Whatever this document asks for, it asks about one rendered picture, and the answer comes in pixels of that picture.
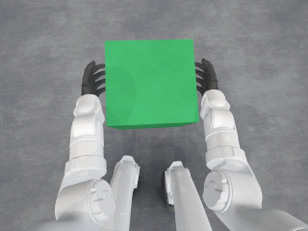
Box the robot right upper arm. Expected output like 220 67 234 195
202 168 308 231

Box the right robot thigh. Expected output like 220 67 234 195
165 166 213 231

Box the left robot forearm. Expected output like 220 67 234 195
55 94 107 214

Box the robot left upper arm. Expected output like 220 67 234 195
26 178 116 231

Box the robot left hand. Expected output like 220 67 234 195
81 61 106 97

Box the robot right hand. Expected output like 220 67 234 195
194 58 218 97

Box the right robot forearm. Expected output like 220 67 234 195
200 90 263 201

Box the carton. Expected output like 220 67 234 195
105 38 199 130

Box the robot left shin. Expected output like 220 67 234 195
115 155 136 169

